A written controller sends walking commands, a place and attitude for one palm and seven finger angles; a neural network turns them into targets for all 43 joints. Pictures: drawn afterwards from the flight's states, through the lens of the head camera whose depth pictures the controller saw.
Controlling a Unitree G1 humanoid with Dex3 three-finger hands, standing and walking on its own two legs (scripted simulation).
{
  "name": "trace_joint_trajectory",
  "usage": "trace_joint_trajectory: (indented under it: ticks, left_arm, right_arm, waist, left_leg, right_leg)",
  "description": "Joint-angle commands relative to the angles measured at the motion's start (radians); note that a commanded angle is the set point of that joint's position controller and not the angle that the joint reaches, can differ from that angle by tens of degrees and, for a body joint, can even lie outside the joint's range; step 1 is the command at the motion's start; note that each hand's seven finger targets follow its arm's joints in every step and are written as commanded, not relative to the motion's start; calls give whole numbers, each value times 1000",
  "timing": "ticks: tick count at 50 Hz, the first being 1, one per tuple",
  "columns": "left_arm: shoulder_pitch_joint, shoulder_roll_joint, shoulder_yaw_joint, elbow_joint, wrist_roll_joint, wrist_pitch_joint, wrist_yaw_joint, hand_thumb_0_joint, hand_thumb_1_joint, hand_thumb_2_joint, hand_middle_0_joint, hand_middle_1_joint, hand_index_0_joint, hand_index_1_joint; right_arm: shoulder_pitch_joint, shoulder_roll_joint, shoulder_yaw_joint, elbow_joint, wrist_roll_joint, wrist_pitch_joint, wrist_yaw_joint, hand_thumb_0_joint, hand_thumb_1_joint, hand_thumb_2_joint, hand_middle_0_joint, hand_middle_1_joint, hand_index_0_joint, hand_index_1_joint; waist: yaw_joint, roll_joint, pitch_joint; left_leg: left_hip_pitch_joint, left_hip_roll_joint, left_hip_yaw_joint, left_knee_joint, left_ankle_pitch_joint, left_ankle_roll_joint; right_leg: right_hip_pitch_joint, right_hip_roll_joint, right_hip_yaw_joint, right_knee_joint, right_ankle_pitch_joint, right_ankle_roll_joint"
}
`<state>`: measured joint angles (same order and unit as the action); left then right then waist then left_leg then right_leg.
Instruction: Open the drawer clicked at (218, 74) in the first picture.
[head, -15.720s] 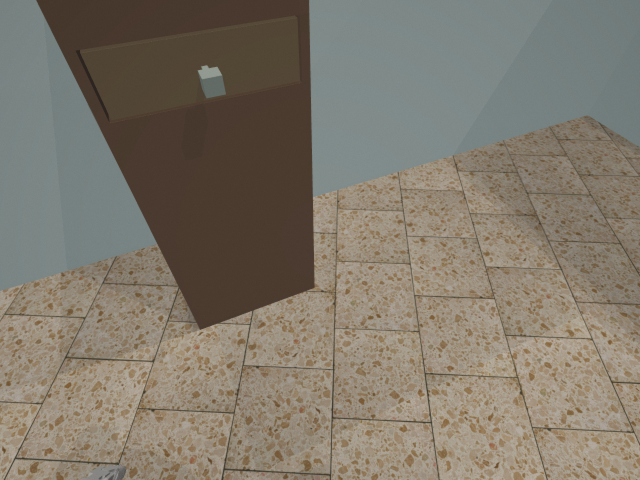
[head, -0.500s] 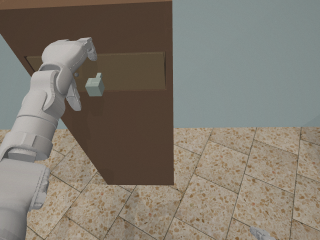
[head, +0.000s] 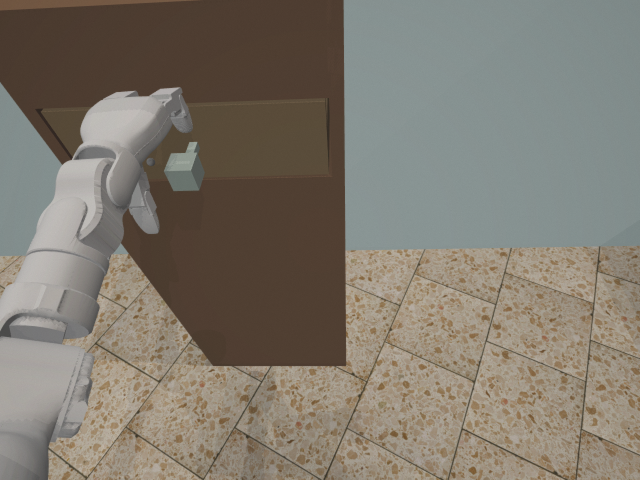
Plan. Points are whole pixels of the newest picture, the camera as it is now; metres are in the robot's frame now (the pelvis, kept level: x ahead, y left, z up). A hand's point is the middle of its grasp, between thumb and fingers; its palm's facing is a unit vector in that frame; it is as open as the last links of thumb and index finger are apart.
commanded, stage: lower the fingers behind the handle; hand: left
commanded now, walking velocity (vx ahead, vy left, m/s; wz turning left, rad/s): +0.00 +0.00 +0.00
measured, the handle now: (188, 162) +0.50 +0.20 +0.12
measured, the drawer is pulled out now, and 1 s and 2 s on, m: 0.00 0.00 0.00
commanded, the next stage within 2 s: close the thumb around the handle in 1.30 s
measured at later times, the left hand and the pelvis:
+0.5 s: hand (171, 179) +0.46 +0.21 +0.13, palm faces -0.03 -0.03 -1.00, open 13.8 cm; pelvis +0.00 +0.00 +0.00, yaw +0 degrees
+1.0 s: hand (177, 194) +0.46 +0.21 +0.11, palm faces -0.03 -0.04 -1.00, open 14.0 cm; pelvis +0.00 -0.01 -0.01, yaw -1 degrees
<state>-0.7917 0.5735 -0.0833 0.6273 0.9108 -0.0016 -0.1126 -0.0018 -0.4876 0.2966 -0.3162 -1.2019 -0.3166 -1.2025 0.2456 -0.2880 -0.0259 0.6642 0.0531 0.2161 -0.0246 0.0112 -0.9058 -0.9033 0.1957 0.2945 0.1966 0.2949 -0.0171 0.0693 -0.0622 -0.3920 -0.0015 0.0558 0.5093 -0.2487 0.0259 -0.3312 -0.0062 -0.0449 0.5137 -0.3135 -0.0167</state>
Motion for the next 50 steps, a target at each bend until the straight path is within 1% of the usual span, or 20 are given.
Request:
trace_joint_trajectory:
  ticks: [1,5,7,9,11,14,16,19,25,27,30,33,36,38,40,42,44,47,49,50]
  left_arm:
    - [-492,222,81,-213,3,2,60,0,-500,300,-300,-1200,-300,-1200]
    - [-508,255,106,-163,10,5,74,0,-500,300,-300,-1200,-300,-1200]
    - [-499,232,93,-135,17,8,82,0,-500,300,-300,-1200,-300,-1200]
    - [-495,277,129,-95,26,2,88,0,-500,300,-300,-1200,-300,-1200]
    - [-531,208,65,-88,34,-3,92,0,-500,300,-300,-1200,-300,-1200]
    - [-537,190,58,-115,36,-19,94,0,-500,300,-300,-1200,-300,-1200]
    - [-524,189,61,-96,33,-22,98,0,-500,300,-300,-1200,-300,-1200]
    - [-494,205,80,-52,35,-26,102,0,-500,300,-300,-1200,-300,-1200]
    - [-486,247,119,-82,47,-43,135,0,-500,300,-300,-1200,-300,-1200]
    - [-475,220,99,-59,47,-41,143,0,-500,300,-300,-1200,-300,-1200]
    - [-450,264,135,-58,51,-46,151,0,-500,300,-300,-1200,-300,-1200]
    - [-435,226,102,-17,60,-34,157,0,-500,300,-300,-1200,-300,-1200]
    - [-418,264,127,37,64,-23,159,0,-500,300,-300,-1200,-300,-1200]
    - [-443,238,105,9,67,-30,162,0,-500,300,-300,-1200,-300,-1200]
    - [-417,281,145,-9,69,-44,165,0,-500,300,-300,-1200,-300,-1200]
    - [-370,226,118,-24,61,-51,166,0,-500,300,-300,-1200,-300,-1200]
    - [-328,266,159,-7,58,-55,168,0,-500,300,-300,-1200,-300,-1200]
    - [-370,251,139,-50,63,-62,184,0,-500,300,-300,-1200,-300,-1200]
    - [-373,286,166,-42,67,-59,196,0,-500,300,-300,-1200,-300,-1200]
    - [-405,283,156,-56,70,-59,203,0,-500,300,-300,-1200,-300,-1200]
  right_arm:
    - [-37,-118,-44,-123,0,-38,-13,0,-900,-900,200,300,200,300]
    - [-36,-121,-37,-116,0,-41,-21,0,-900,-900,200,300,200,300]
    - [-29,-114,-35,-116,-1,-43,-24,0,-900,-900,200,300,200,300]
    - [-23,-121,-35,-112,-4,-42,-30,0,-900,-900,200,300,200,300]
    - [-20,-111,-34,-115,-2,-43,-30,0,-900,-900,200,300,200,300]
    - [-4,-112,-44,-117,-7,-48,-31,0,-900,-900,200,300,200,300]
    - [2,-110,-44,-113,-8,-48,-32,0,-900,-900,200,300,200,300]
    - [7,-114,-42,-108,-7,-46,-35,0,-900,-900,200,300,200,300]
    - [19,-111,-49,-109,-11,-46,-33,0,-900,-900,200,300,200,300]
    - [23,-111,-49,-107,-9,-47,-33,0,-900,-900,200,300,200,300]
    - [30,-116,-52,-104,-9,-48,-36,0,-900,-900,200,300,200,300]
    - [34,-116,-52,-97,-7,-47,-38,0,-900,-900,200,300,200,300]
    - [42,-124,-48,-89,-5,-44,-42,0,-900,-900,200,300,200,300]
    - [47,-118,-53,-91,-8,-48,-41,0,-900,-900,200,300,200,300]
    - [54,-121,-54,-95,-12,-44,-41,0,-900,-900,200,300,200,300]
    - [48,-114,-58,-105,-14,-44,-37,0,-900,-900,200,300,200,300]
    - [49,-123,-58,-104,-15,-42,-38,0,-900,-900,200,300,200,300]
    - [36,-116,-59,-109,-11,-44,-40,0,-900,-900,200,300,200,300]
    - [41,-122,-58,-101,-12,-45,-42,0,-900,-900,200,300,200,300]
    - [41,-119,-59,-99,-11,-46,-42,0,-900,-900,200,300,200,300]
  waist:
    - [-10,-51,-382]
    - [-5,-63,-358]
    - [-3,-58,-356]
    - [0,-72,-368]
    - [-16,-48,-349]
    - [-23,-57,-395]
    - [-22,-49,-384]
    - [-22,-85,-362]
    - [-6,-47,-411]
    - [-14,-63,-378]
    - [-7,-55,-400]
    - [-17,-60,-362]
    - [-20,-77,-333]
    - [-21,-51,-372]
    - [-10,-66,-425]
    - [-7,-47,-412]
    - [-3,-102,-398]
    - [-7,-55,-380]
    - [-10,-69,-384]
    - [-13,-43,-397]
  left_leg:
    - [248,-17,-46,8,400,29]
    - [219,-17,-41,1,355,27]
    - [215,-16,-41,2,355,27]
    - [201,-18,-36,7,357,28]
    - [200,-17,-37,8,339,26]
    - [242,-13,-39,24,380,29]
    - [235,-14,-37,26,364,29]
    - [192,-17,-33,27,352,30]
    - [186,-18,-24,39,373,31]
    - [164,-19,-23,36,352,30]
    - [158,-20,-19,40,359,32]
    - [136,-20,-15,40,333,30]
    - [101,-19,-11,37,305,30]
    - [126,-18,-8,44,314,31]
    - [127,-20,-10,53,364,33]
    - [137,-20,-6,56,383,32]
    - [109,-17,-5,57,378,35]
    - [115,-20,-3,49,342,33]
    - [114,-18,-5,52,340,34]
    - [123,-19,-7,52,348,34]
  right_leg:
    - [69,30,25,-29,381,-16]
    - [68,28,27,-33,353,-16]
    - [62,29,23,-28,349,-17]
    - [77,28,27,-27,355,-18]
    - [41,28,24,-22,338,-17]
    - [36,31,27,-19,353,-18]
    - [28,30,29,-18,354,-16]
    - [41,30,29,-18,363,-16]
    - [67,30,38,-2,401,-16]
    - [53,31,34,-3,391,-15]
    - [73,30,41,0,412,-15]
    - [46,31,38,-1,388,-13]
    - [45,29,38,-3,380,-11]
    - [43,29,43,0,380,-12]
    - [88,28,47,15,447,-12]
    - [75,30,43,17,461,-11]
    - [95,28,45,14,476,-10]
    - [66,30,44,11,431,-9]
    - [69,30,45,8,417,-11]
    - [65,31,46,14,426,-11]
